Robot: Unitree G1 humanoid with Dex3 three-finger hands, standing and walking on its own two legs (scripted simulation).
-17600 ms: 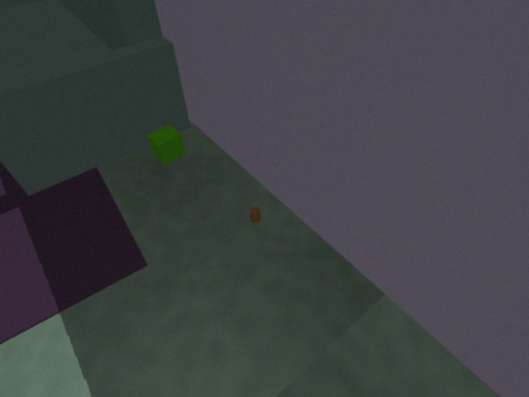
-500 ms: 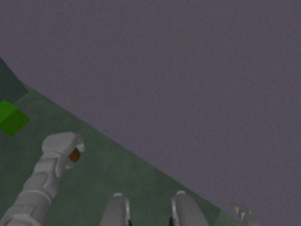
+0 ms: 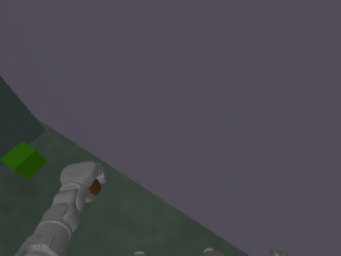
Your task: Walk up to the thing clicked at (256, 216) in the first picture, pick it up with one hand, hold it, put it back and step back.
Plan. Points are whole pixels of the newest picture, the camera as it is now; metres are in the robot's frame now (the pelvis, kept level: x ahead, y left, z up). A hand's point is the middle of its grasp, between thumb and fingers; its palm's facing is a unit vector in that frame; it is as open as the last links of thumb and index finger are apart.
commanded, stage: lift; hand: left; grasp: from above
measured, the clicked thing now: (88, 184) +0.34 +0.23 -0.09
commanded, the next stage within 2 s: hold in 0.02 s
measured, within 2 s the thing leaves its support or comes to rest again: neither
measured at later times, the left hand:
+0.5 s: hand (83, 176) +0.34 +0.22 -0.02, palm faces -0.44 -0.06 -0.90, open 6.8 cm
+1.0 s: hand (80, 180) +0.32 +0.22 +0.00, palm faces -0.45 -0.05 -0.89, open 6.8 cm
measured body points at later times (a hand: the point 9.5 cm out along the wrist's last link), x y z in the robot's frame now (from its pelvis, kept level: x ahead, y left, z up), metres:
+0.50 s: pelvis +0.02 +0.00 +0.03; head +0.05 -0.02 +0.48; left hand +0.36 +0.22 +0.03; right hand +0.13 -0.27 -0.09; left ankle +0.03 +0.12 -0.69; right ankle +0.03 -0.14 -0.69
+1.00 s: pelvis +0.01 +0.00 +0.04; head +0.03 -0.02 +0.49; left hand +0.34 +0.22 +0.05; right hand +0.14 -0.26 -0.08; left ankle +0.03 +0.12 -0.69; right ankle +0.03 -0.14 -0.69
